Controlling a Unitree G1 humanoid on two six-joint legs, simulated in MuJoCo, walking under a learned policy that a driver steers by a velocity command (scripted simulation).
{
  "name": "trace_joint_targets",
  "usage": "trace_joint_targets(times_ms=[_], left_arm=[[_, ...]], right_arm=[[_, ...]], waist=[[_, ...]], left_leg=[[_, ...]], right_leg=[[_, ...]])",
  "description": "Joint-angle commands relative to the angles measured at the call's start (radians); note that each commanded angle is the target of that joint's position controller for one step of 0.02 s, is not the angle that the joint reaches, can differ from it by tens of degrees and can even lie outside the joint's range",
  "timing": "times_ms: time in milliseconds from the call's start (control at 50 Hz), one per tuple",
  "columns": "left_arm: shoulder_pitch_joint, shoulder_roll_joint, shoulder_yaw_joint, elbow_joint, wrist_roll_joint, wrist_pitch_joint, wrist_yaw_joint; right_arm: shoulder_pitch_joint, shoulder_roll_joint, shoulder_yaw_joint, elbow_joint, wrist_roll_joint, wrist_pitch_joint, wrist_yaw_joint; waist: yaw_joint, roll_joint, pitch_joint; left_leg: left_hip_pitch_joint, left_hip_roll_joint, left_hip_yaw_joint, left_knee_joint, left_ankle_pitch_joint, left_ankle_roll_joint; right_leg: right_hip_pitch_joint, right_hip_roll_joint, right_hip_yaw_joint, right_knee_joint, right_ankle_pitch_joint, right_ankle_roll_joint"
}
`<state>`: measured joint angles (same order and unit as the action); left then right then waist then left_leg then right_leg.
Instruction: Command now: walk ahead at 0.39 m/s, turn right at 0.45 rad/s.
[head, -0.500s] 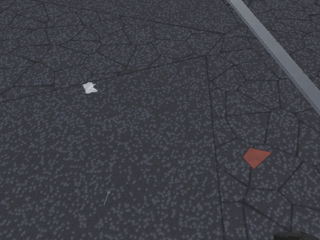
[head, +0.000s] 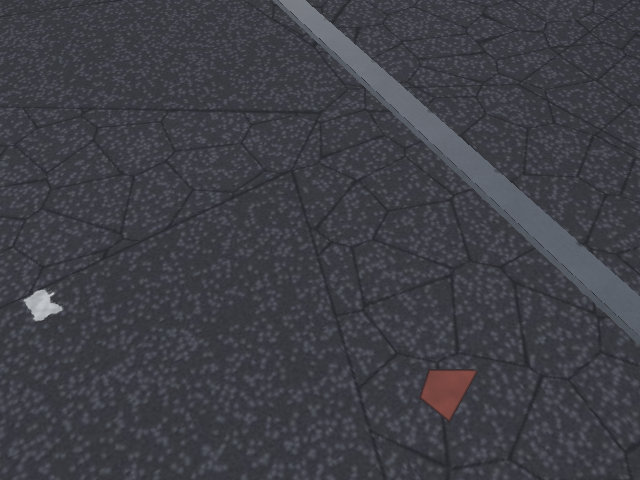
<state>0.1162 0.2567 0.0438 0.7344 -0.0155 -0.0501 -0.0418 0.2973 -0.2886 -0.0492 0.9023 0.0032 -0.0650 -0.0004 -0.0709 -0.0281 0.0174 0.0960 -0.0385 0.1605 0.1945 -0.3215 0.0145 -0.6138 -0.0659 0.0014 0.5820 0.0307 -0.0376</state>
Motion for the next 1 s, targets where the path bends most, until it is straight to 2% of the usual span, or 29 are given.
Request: trace_joint_targets(times_ms=[20,40,60,80,100,120,140,160,200,240,300,360,420,480,520,540,560,580,600,620,660,720,780,820,840,860,880,900,1000], left_arm=[[-0.024,0.111,0.037,-0.095,0.012,-0.018,-0.019],[0.107,0.147,0.059,-0.062,0.012,-0.021,-0.019],[0.237,0.205,0.087,-0.033,0.013,-0.020,-0.006],[0.288,0.313,0.107,-0.032,0.015,-0.007,0.018],[0.262,0.316,0.097,-0.075,0.020,-0.009,0.018],[0.237,0.250,0.084,-0.095,0.019,-0.002,0.017],[0.176,0.212,0.073,-0.100,0.009,-0.001,0.019],[0.129,0.191,0.067,-0.103,-0.001,0.003,0.022],[0.071,0.176,0.061,-0.118,0.014,0.015,0.031],[0.048,0.192,0.068,-0.126,0.022,0.018,0.036],[0.056,0.210,0.074,-0.124,0.013,0.030,0.054],[0.052,0.210,0.074,-0.127,0.005,0.055,0.073],[0.051,0.196,0.067,-0.126,0.012,0.071,0.079],[0.062,0.174,0.055,-0.116,0.016,0.077,0.074],[0.043,0.149,0.041,-0.115,0.006,0.079,0.074],[0.083,0.120,0.031,-0.107,0.013,0.077,0.074],[0.175,0.089,0.023,-0.103,0.035,0.071,0.072],[0.147,0.126,0.032,-0.113,0.028,0.063,0.074],[0.108,0.189,0.048,-0.111,0.026,0.063,0.077],[0.082,0.202,0.060,-0.102,0.015,0.069,0.080],[0.092,0.166,0.057,-0.078,0.014,0.094,0.084],[0.086,0.072,0.025,-0.059,0.010,0.097,0.078],[0.078,0.077,0.026,-0.038,0.002,0.091,0.071],[0.089,0.099,0.031,-0.018,0.013,0.089,0.067],[0.083,0.143,0.037,-0.026,0.025,0.090,0.071],[0.070,0.205,0.051,-0.020,0.029,0.093,0.076],[0.061,0.142,0.040,-0.007,0.030,0.091,0.067],[0.050,0.100,0.027,-0.006,0.036,0.085,0.061],[0.082,0.102,0.021,0.046,0.029,0.049,0.065]], right_arm=[[-0.024,-0.195,-0.048,-0.049,0.008,0.025,-0.025],[-0.041,-0.194,-0.048,-0.060,0.007,0.037,-0.035],[-0.037,-0.180,-0.041,-0.072,0.005,0.038,-0.042],[0.042,-0.088,-0.011,-0.108,-0.045,0.023,-0.034],[0.098,-0.064,0.012,-0.124,-0.036,-0.007,-0.013],[0.008,-0.158,-0.014,-0.120,-0.001,-0.022,0.000],[-0.072,-0.151,-0.012,-0.154,0.017,-0.026,0.001],[-0.094,-0.140,-0.013,-0.149,0.004,-0.020,-0.011],[-0.081,-0.149,-0.024,-0.158,-0.009,0.012,-0.025],[-0.039,-0.119,-0.021,-0.156,-0.013,0.030,-0.032],[-0.071,-0.104,-0.018,-0.173,-0.020,0.042,-0.042],[-0.135,-0.102,-0.019,-0.196,-0.014,0.051,-0.041],[-0.173,-0.101,-0.020,-0.209,-0.008,0.050,-0.034],[-0.177,-0.105,-0.021,-0.217,-0.007,0.035,-0.023],[-0.133,-0.094,-0.022,-0.208,-0.009,0.018,-0.013],[-0.127,-0.129,-0.028,-0.213,-0.024,0.012,-0.013],[-0.155,-0.209,-0.041,-0.235,-0.042,0.018,-0.019],[-0.136,-0.158,-0.030,-0.213,-0.058,0.024,-0.019],[-0.121,-0.132,-0.024,-0.216,-0.046,0.021,-0.016],[-0.117,-0.135,-0.027,-0.210,-0.033,0.021,-0.016],[-0.155,-0.133,-0.025,-0.210,-0.010,0.027,-0.019],[-0.194,-0.099,-0.018,-0.200,-0.012,0.049,-0.016],[-0.148,-0.111,-0.021,-0.175,-0.004,0.063,-0.017],[-0.117,-0.102,-0.016,-0.159,0.006,0.059,-0.014],[-0.100,-0.094,-0.010,-0.153,-0.005,0.047,-0.009],[-0.074,-0.075,-0.005,-0.157,-0.023,0.033,0.001],[-0.108,-0.054,0.002,-0.149,-0.031,0.028,0.002],[-0.147,-0.070,-0.002,-0.144,-0.030,0.029,0.001],[-0.132,-0.072,-0.008,-0.108,-0.018,0.048,-0.021]], waist=[[0.053,0.116,0.002],[0.119,0.114,-0.070],[0.186,0.067,-0.146],[0.132,-0.177,-0.276],[0.103,-0.241,-0.474],[0.162,-0.073,-0.465],[0.147,-0.033,-0.321],[0.114,0.052,-0.207],[0.054,0.006,-0.135],[0.028,-0.029,-0.138],[0.036,-0.040,-0.167],[0.058,-0.060,-0.170],[0.076,-0.093,-0.145],[0.087,-0.115,-0.144],[0.048,-0.111,-0.133],[0.059,-0.060,-0.129],[0.136,0.174,-0.146],[0.114,0.297,-0.128],[0.072,0.248,-0.123],[0.061,0.197,-0.119],[0.076,0.154,-0.099],[0.085,0.203,-0.098],[0.062,0.236,-0.123],[0.069,0.203,-0.108],[0.057,0.144,-0.115],[0.009,-0.008,-0.114],[0.030,-0.064,-0.111],[0.046,-0.041,-0.067],[0.049,-0.041,-0.006]], left_leg=[[0.024,0.291,-0.022,0.188,0.982,0.097],[-0.005,0.262,-0.003,0.359,1.057,0.069],[-0.136,0.207,0.014,0.591,0.925,0.019],[-0.470,0.088,0.016,0.954,0.183,-0.046],[-0.724,-0.063,-0.169,1.235,-0.376,-0.077],[-0.757,0.020,-0.283,1.263,-0.313,-0.056],[-0.796,0.059,-0.257,1.200,-0.235,-0.042],[-0.788,0.094,-0.241,1.121,-0.176,-0.050],[-0.670,0.114,-0.240,1.026,-0.113,-0.063],[-0.620,0.096,-0.225,0.950,-0.084,-0.089],[-0.626,0.074,-0.230,0.816,-0.004,-0.117],[-0.612,0.057,-0.247,0.700,0.083,-0.126],[-0.588,0.049,-0.254,0.594,0.095,-0.121],[-0.521,0.042,-0.241,0.488,0.055,-0.099],[-0.393,0.045,-0.223,0.254,0.213,-0.056],[-0.301,0.133,-0.293,0.186,0.374,-0.017],[-0.206,0.322,-0.475,0.198,0.666,0.082],[-0.233,0.427,-0.628,0.168,0.704,0.246],[-0.236,0.429,-0.653,0.153,0.660,0.288],[-0.219,0.390,-0.599,0.166,0.629,0.265],[-0.235,0.329,-0.493,0.178,0.584,0.208],[-0.275,0.221,-0.348,0.186,0.579,0.153],[-0.236,0.220,-0.352,0.212,0.546,0.163],[-0.288,0.200,-0.351,0.211,0.403,0.114],[-0.352,0.186,-0.339,0.219,0.294,0.064],[-0.386,0.111,-0.259,0.241,0.186,0.014],[-0.313,0.072,-0.201,0.250,0.111,-0.033],[-0.299,0.069,-0.197,0.259,0.122,-0.052],[-0.287,0.075,-0.202,0.268,0.197,-0.045]], right_leg=[[0.062,0.071,-0.076,-0.014,-0.117,-0.041],[0.216,0.114,-0.094,-0.049,-0.090,-0.063],[0.447,0.107,-0.037,-0.115,0.073,-0.102],[0.800,-0.136,0.288,-0.013,0.495,-0.217],[1.018,-0.336,0.718,-0.107,0.535,-0.416],[0.961,-0.278,0.585,-0.125,0.490,-0.365],[0.823,-0.227,0.447,-0.139,0.450,-0.317],[0.665,-0.179,0.371,-0.173,0.408,-0.277],[0.439,-0.128,0.319,-0.236,0.355,-0.256],[0.350,-0.102,0.280,-0.248,0.402,-0.263],[0.344,-0.081,0.273,-0.230,0.375,-0.245],[0.338,-0.053,0.305,-0.224,0.147,-0.205],[0.345,-0.053,0.345,-0.211,0.003,-0.186],[0.383,-0.069,0.386,-0.144,0.096,-0.182],[0.379,-0.037,0.394,-0.086,0.078,-0.136],[0.336,0.009,0.368,-0.036,-0.047,-0.083],[0.244,0.138,0.238,0.120,-0.413,-0.021],[0.158,0.174,0.160,0.207,-0.622,0.032],[0.136,0.142,0.167,0.352,-0.667,0.063],[0.106,0.141,0.165,0.445,-0.646,0.082],[0.108,0.115,0.169,0.483,-0.587,0.116],[0.243,0.092,0.067,0.227,-0.515,0.138],[0.356,0.087,0.033,-0.039,-0.349,0.124],[0.475,0.083,0.038,-0.237,-0.156,0.081],[0.548,0.017,0.104,-0.216,-0.069,0.050],[0.539,-0.036,0.155,-0.156,-0.019,-0.005],[0.436,-0.030,0.154,-0.174,-0.185,-0.035],[0.388,-0.014,0.153,-0.197,-0.267,-0.026],[0.348,0.012,0.133,-0.193,-0.218,0.014]])
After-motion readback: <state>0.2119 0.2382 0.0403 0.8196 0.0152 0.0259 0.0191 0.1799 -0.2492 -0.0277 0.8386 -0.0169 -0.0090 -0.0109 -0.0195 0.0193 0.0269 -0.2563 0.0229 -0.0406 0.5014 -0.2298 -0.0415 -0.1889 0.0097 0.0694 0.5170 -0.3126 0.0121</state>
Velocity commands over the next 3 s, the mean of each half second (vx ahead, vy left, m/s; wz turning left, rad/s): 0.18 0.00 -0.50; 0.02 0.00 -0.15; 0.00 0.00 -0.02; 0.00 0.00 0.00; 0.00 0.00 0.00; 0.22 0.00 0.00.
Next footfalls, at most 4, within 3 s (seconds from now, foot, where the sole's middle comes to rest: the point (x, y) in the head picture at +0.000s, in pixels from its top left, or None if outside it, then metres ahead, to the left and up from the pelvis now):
0.06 right None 0.22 -0.11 -0.77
0.54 left None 0.32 0.09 -0.77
0.84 right None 0.19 -0.15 -0.77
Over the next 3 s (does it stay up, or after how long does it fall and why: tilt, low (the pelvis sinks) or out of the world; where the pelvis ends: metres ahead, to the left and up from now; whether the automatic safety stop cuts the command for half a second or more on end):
stays up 0.32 -0.02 0.01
